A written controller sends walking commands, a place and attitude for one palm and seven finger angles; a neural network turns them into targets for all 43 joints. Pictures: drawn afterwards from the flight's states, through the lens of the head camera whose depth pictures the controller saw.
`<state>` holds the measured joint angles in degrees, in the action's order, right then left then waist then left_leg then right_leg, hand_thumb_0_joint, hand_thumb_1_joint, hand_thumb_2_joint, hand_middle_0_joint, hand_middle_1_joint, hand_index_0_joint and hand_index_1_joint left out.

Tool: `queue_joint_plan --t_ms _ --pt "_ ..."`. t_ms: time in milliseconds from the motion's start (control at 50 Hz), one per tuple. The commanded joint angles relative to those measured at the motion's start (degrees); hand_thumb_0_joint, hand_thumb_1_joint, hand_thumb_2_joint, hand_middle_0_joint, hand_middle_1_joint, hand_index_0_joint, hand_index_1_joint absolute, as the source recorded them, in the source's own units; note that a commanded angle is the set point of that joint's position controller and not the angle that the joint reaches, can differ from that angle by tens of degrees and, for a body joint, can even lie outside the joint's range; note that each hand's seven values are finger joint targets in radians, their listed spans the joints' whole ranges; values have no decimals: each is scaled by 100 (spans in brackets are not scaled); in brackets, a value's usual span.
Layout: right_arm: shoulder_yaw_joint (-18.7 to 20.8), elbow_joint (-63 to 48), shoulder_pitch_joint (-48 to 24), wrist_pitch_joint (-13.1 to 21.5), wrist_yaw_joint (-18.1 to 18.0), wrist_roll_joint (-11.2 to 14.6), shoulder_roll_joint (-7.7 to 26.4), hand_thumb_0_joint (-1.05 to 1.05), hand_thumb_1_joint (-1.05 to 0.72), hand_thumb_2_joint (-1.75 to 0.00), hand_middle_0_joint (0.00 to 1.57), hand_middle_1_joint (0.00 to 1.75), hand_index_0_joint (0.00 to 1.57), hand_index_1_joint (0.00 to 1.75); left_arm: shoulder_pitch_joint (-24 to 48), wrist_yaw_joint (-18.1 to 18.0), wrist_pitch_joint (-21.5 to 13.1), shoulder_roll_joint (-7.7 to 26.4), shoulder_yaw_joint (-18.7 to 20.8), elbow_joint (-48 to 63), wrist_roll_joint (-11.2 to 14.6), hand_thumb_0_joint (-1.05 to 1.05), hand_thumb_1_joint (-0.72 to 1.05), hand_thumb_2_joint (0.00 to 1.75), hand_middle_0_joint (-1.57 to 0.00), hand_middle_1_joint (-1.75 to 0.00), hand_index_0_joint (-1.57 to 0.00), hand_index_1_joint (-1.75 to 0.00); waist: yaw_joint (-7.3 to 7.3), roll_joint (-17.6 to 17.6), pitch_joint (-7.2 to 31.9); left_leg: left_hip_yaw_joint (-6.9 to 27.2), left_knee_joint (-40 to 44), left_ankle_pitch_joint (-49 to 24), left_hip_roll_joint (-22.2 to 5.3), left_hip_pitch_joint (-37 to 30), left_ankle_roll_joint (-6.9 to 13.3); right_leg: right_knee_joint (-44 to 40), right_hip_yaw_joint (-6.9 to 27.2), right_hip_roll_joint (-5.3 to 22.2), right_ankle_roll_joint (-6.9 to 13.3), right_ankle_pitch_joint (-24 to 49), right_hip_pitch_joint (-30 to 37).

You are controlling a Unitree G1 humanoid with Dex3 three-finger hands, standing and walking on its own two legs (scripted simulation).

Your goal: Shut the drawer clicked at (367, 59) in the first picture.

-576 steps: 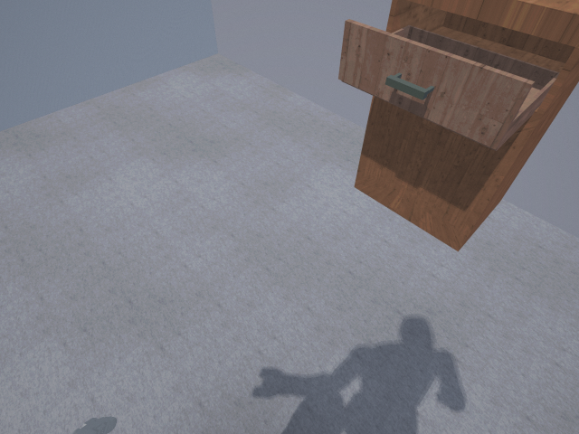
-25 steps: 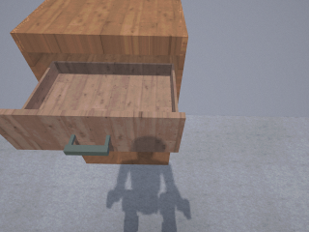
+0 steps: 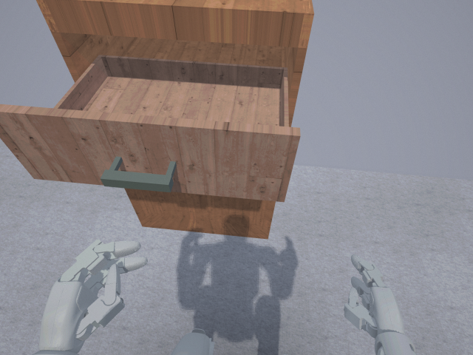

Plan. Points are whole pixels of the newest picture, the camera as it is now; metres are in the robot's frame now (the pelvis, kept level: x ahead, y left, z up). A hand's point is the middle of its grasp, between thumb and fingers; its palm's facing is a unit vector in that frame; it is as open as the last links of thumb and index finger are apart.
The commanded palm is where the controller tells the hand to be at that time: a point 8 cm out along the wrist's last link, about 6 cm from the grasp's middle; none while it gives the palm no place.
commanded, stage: raise the hand and make a fist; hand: left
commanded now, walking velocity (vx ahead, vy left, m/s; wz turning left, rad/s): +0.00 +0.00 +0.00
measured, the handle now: (141, 172) +0.39 +0.22 +0.09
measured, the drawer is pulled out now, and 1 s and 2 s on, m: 0.29 0.29 0.29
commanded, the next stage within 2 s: bring the fist close to the handle in 1.32 s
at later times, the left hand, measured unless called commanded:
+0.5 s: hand (122, 256) +0.22 +0.18 +0.12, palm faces -0.02 -1.00 -0.03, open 3.2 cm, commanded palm +0.18 +0.23 +0.14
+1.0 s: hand (102, 236) +0.22 +0.18 +0.18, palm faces +0.00 -1.00 -0.08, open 3.3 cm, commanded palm +0.18 +0.23 +0.19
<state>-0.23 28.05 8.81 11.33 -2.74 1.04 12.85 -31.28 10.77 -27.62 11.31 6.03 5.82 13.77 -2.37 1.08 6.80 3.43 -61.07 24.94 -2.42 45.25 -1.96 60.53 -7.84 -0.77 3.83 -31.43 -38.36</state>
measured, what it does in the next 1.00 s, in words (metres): stands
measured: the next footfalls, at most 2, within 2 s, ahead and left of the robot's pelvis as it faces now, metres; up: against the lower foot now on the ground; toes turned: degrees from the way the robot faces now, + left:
none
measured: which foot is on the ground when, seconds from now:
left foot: down 0.00-1.00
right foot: down 0.00-1.00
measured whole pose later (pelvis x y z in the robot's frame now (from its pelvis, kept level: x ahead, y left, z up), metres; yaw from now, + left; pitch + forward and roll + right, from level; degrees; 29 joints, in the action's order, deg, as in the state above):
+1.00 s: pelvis +0.03 +0.03 +0.05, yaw -1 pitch +2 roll -1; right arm -3.9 30.3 14.2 13.0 -2.0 2.8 13.2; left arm -31.9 8.0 -3.0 12.8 5.1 28.1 13.8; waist -2.0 3.1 5.4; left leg 0.1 -44.8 21.3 -0.7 25.5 0.3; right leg 43.2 -4.8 0.6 0.9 -26.0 -19.1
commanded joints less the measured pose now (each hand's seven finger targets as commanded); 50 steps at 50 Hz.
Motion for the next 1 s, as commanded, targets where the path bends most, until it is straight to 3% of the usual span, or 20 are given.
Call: queue_joint_plan --t_ms 0,60,80,140,160,240,260,300,340,360,440,460,500,580,660,700,820,860,900,980 --pt "216 -649 -68 393 -178 143 741 0 -90 -90 20 30 20 30 816 546 132 668 121 1102 174 0 90 90 -80 -95 -80 -95 450 5 628 -209 748 -477 212 -831 393 -2084 1384 298 -466 533 335" --pt "222 -574 -213 340 -229 176 693 0 -90 -90 20 30 20 30 411 436 799 1028 815 742 266 0 90 90 -86 -101 -86 -101 187 -343 745 -192 1016 -683 235 -942 378 -2208 1326 361 -546 843 854" --pt "189 -630 -203 337 -229 165 632 0 -90 -90 20 30 20 30 436 376 889 816 693 1015 318 0 90 90 -88 -104 -88 -104 145 -258 714 -211 1136 -761 250 -1003 371 -2218 1271 392 -544 967 948" --pt "214 -554 -184 406 -224 140 583 0 -90 -90 20 30 20 30 452 65 902 766 831 1285 352 0 90 90 -94 -110 -94 -110 110 -348 576 -211 1390 -914 214 -1255 350 -2208 1028 327 -511 1185 966" --pt "235 -532 -224 425 -208 120 587 0 -90 -90 20 30 20 30 261 -22 869 856 924 1249 314 0 90 90 -96 -112 -96 -112 64 -637 557 -201 1421 -948 200 -1208 354 -2186 997 313 -540 1264 1046" --pt "267 -540 -83 595 -100 108 642 0 -90 -90 20 30 20 30 7 -80 605 488 433 1755 210 0 90 90 -104 -121 -104 -121 147 -52 554 -288 1584 -1249 212 -1625 370 -1981 637 202 -436 1737 925" --pt "284 -501 -107 611 -86 106 651 0 -90 -90 20 30 20 30 -63 -123 612 512 438 1663 171 0 90 90 -106 -123 -106 -123 170 -268 430 -266 1585 -1204 193 -1579 381 -2015 642 192 -443 1660 900" --pt "283 -574 -17 691 -50 109 701 0 -90 -90 20 30 20 30 -65 -115 574 334 99 2042 122 0 90 90 -110 -127 -110 -127 205 72 518 -274 1648 -1197 205 -1783 394 -1965 526 151 -390 1579 823" --pt "281 -597 45 738 -39 106 730 0 -90 -90 20 30 20 30 -62 -211 605 378 32 2282 39 0 90 90 -114 -132 -114 -132 222 165 577 -237 1715 -1269 184 -1925 391 -1876 391 122 -355 1627 812" --pt "276 -583 34 721 -35 90 743 0 -90 -90 20 30 20 30 6 -304 648 453 40 2352 -32 0 90 90 -116 -134 -116 -134 241 1 544 -201 1736 -1229 170 -1913 407 -1878 381 111 -361 1583 804" --pt "245 -713 78 659 -14 80 707 0 -90 -90 20 30 20 30 -54 -533 810 375 -44 2728 -135 0 90 90 -124 -143 -124 -143 184 173 647 -157 1863 -1397 146 -2132 376 -1800 265 94 -322 1720 902" --pt "252 -684 62 602 -7 93 719 0 -90 -90 20 30 20 30 -55 -609 886 537 103 2686 -199 0 90 90 -126 -145 -126 -145 158 87 625 -147 1882 -1453 125 -2140 380 -1813 269 81 -314 1753 959" --pt "202 -821 57 563 34 106 669 0 -90 -90 20 30 20 30 -174 -616 1025 224 -260 2940 -219 0 90 90 -130 -149 -130 -149 151 256 657 -138 1933 -1605 107 -2294 362 -1786 213 82 -312 1866 1003" --pt "141 -870 35 421 46 111 659 0 -90 -90 20 30 20 30 -221 -612 1410 270 -254 2998 -270 0 90 90 -138 -158 -138 -158 156 5 458 -114 2018 -1725 86 -2319 362 -1881 193 68 -325 2063 1143" --pt "51 -897 -102 316 38 122 650 0 -90 -90 20 30 20 30 -83 -558 1698 383 -164 3180 -246 0 90 90 -140 -160 -140 -160 128 123 217 -100 2137 -1535 98 -2356 358 -2040 213 55 -311 1972 1212" --pt "11 -967 -63 325 44 138 627 0 -90 -90 20 30 20 30 29 -514 1762 276 -288 3452 -196 0 90 90 -140 -160 -140 -160 156 109 303 -85 2186 -1520 90 -2495 359 -2088 200 51 -315 1951 1240" --pt "-52 -881 -113 416 8 173 635 0 -90 -90 20 30 20 30 267 -435 1945 507 31 3572 -67 0 90 90 -140 -160 -140 -160 138 24 269 -92 2299 -1398 124 -2599 358 -2303 234 57 -319 1910 1433" --pt "-59 -833 -187 467 -2 195 647 0 -90 -90 20 30 20 30 265 -387 2037 636 203 3529 -14 0 90 90 -140 -160 -140 -160 85 161 203 -100 2338 -1354 135 -2613 353 -2395 268 62 -303 1902 1505" --pt "-71 -847 -195 531 -3 212 629 0 -90 -90 20 30 20 30 211 -323 2095 567 173 3637 40 0 90 90 -140 -160 -140 -160 66 52 277 -119 2383 -1454 147 -2685 359 -2425 244 76 -314 2024 1605" --pt "-55 -748 -228 591 -44 243 672 0 -90 -90 20 30 20 30 160 -193 2267 527 228 3227 142 0 90 90 -140 -160 -140 -160 75 -79 -4 -179 2438 -1334 183 -2608 358 -2624 316 78 -342 2003 1608"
